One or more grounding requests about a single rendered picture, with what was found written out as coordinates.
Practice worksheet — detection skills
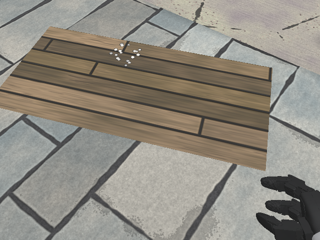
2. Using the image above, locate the robot right hand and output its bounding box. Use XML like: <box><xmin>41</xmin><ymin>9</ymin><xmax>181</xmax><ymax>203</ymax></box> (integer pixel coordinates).
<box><xmin>256</xmin><ymin>174</ymin><xmax>320</xmax><ymax>240</ymax></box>

